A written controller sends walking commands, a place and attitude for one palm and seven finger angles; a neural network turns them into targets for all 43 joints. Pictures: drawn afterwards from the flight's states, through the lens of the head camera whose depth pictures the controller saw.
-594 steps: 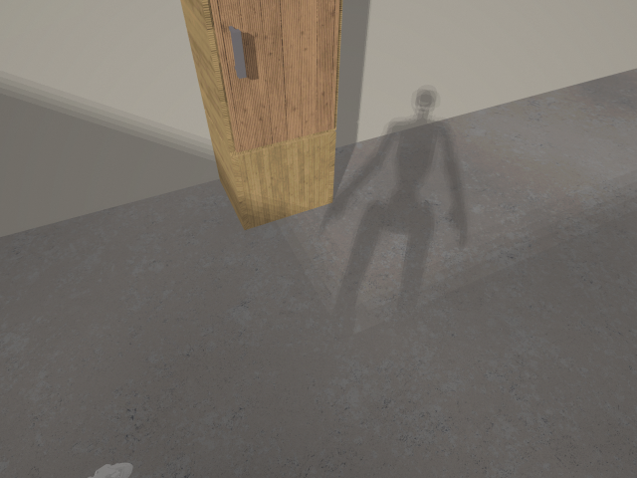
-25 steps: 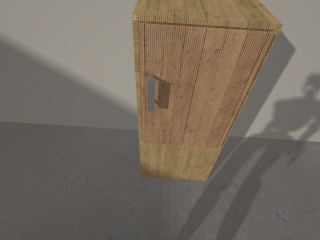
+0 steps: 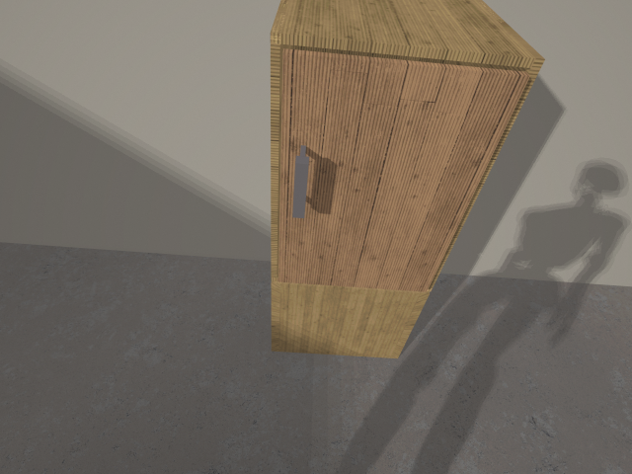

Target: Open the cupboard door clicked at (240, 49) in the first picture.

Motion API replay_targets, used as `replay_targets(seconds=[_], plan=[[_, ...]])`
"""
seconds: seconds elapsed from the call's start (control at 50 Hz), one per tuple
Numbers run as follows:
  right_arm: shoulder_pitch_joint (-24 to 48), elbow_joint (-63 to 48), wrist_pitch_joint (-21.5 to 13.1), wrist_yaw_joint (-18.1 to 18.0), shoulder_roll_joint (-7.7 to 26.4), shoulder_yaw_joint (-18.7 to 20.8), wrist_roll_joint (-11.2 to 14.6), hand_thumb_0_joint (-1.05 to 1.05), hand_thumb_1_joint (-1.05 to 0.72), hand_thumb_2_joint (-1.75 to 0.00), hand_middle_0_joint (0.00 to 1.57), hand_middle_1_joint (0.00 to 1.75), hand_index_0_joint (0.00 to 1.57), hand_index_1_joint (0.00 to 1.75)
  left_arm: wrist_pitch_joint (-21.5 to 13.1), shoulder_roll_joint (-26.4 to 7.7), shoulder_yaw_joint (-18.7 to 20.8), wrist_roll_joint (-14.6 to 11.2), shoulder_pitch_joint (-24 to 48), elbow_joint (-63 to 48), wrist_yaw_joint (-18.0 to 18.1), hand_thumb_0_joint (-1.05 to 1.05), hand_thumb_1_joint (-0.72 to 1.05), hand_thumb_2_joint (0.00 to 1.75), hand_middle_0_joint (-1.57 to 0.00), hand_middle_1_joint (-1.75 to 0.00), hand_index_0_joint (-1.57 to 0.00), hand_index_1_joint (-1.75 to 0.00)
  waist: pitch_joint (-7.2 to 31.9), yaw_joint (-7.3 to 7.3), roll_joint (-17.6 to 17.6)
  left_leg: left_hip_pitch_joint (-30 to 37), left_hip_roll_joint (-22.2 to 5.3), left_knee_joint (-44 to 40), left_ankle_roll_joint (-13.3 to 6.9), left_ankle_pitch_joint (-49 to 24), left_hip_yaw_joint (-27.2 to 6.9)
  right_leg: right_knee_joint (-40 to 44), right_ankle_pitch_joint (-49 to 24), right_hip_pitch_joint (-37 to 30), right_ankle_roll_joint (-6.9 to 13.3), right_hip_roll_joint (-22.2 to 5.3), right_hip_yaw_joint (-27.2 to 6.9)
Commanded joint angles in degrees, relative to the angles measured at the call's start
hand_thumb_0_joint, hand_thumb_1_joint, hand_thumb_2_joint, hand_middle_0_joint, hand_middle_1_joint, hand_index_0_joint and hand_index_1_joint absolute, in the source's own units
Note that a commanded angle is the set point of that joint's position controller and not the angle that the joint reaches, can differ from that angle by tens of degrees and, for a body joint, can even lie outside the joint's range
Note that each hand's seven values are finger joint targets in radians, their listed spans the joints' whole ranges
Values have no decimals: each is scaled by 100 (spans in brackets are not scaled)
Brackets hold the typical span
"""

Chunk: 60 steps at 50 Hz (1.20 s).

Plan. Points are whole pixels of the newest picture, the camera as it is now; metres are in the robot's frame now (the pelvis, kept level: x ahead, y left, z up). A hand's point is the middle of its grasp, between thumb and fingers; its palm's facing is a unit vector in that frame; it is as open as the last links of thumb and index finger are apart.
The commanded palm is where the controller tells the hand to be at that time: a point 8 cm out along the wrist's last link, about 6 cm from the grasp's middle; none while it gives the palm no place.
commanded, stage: come to a stop and stand still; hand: left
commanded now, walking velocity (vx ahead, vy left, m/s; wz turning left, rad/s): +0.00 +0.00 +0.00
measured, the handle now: (300, 181) +0.63 +0.07 +0.02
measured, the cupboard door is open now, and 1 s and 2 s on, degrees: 0 0 0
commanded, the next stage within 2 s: look again from close up in 0.24 s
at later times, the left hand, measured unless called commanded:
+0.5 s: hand out of the picture -0.01 +0.15 -0.17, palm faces +0.03 -0.99 -0.17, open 7.3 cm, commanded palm none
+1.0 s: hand out of the picture +0.03 +0.11 -0.17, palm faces +0.02 -0.99 -0.17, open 7.3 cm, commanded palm none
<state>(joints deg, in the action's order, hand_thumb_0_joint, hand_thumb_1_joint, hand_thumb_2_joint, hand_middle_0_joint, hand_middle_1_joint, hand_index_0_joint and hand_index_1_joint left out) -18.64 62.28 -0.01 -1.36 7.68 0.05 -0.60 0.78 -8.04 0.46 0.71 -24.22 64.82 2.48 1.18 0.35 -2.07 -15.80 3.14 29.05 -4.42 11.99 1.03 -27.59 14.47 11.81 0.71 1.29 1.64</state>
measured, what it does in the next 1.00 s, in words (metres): shifts its weight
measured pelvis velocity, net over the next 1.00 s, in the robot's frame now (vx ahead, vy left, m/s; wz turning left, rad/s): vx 0.04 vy -0.05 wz -0.02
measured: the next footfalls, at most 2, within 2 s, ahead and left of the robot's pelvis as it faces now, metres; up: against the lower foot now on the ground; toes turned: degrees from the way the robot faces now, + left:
left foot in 1.50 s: +0.14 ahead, +0.02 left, +0.00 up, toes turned +6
right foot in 1.90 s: +0.26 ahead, -0.32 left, +0.00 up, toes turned -5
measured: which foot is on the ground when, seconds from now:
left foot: down 0.00-1.00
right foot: down 0.00-1.00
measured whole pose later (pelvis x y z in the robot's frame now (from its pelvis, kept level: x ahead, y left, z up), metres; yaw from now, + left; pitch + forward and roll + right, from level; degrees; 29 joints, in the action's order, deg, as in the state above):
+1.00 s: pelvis +0.04 -0.05 +0.01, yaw -1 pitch +0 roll +1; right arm -16.8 65.1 -1.3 -2.1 7.9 -2.0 -0.5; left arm -1.5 -7.4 -1.2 0.2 -18.7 63.2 2.2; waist -0.6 0.5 -0.7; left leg -10.8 1.3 22.7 -0.9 12.1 0.9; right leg -23.1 15.3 8.1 3.9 3.3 1.1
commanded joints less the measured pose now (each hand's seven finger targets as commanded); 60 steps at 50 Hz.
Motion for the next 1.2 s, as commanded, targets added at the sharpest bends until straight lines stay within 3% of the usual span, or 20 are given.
replay_targets(seconds=[0.0,0.1,0.18,0.26,0.46,0.6,0.66,0.94,1.02,1.08,1.18], plan=[[-136,-193,-175,-99,678,56,-4,0,-90,-90,20,30,20,30,-94,-409,21,57,-281,-254,-45,0,90,90,-20,-30,-20,-30,-865,170,894,-674,-1204,-2107,-45,1821,-1800,39,349,129,186,-314,-365],[-152,-185,-163,-113,661,80,3,0,-90,-90,20,30,20,30,-77,-364,16,66,-203,-271,-71,0,90,90,-20,-30,-20,-30,-524,171,462,-393,-1199,-2125,-30,1864,-1723,46,307,113,179,-331,-359],[-202,-121,-157,-87,606,79,-15,0,-90,-90,20,30,20,30,-117,-340,14,45,-57,-331,-74,0,90,90,-20,-30,-20,-30,-519,122,269,-460,-1085,-1962,25,1668,-1473,376,202,-47,202,-446,-478],[-255,-56,-170,-63,545,64,-26,0,-90,-90,20,30,20,30,-159,-376,4,25,54,-333,-76,0,90,90,-20,-30,-20,-30,-538,58,336,-353,-969,-1829,92,1378,-1294,506,154,-5,224,-541,-535],[-291,-3,-195,-57,476,-14,0,0,-90,-90,20,30,20,30,-254,-375,-77,2,125,-300,-53,0,90,90,-20,-30,-20,-30,-527,-61,64,137,-798,-1311,151,298,-815,839,18,267,259,-681,-807],[-207,27,-234,-73,485,-69,23,0,-90,-90,20,30,20,30,-301,-412,-102,-9,66,-256,-35,0,90,90,-20,-30,-20,-30,-412,-50,76,367,-785,-1012,177,-532,-629,880,-503,106,250,-699,-832],[-178,52,-237,-83,487,-90,23,0,-90,-90,20,30,20,30,-296,-417,-114,-21,45,-234,-35,0,90,90,-20,-30,-20,-30,-438,-37,222,390,-782,-1024,187,-571,-610,883,-536,63,255,-703,-836],[-155,99,-215,-115,498,-113,11,0,-90,-90,20,30,20,30,-284,-442,-89,-35,53,-295,-22,0,90,90,-20,-30,-20,-30,-422,2,190,464,-788,-911,226,-804,-519,892,-1004,-183,259,-693,-813],[-209,140,-200,-120,554,-70,-20,0,-90,-90,20,30,20,30,-236,-444,-39,1,5,-282,-65,0,90,90,-20,-30,-20,-30,-422,-14,-22,422,-858,-739,162,-214,-473,746,-213,-118,313,-594,-713],[-173,109,-163,-136,598,-11,-43,0,-90,-90,20,30,20,30,-163,-452,22,27,-35,-350,-119,0,90,90,-20,-30,-20,-30,-731,-5,50,162,-918,-675,102,305,-517,720,430,157,374,-537,-757],[-170,20,-162,-184,640,53,-62,0,-90,-90,20,30,20,30,-109,-474,117,49,-189,-444,-181,0,90,90,-20,-30,-20,-30,-845,22,189,-131,-1038,-438,-3,387,-566,529,364,174,452,-466,-827]])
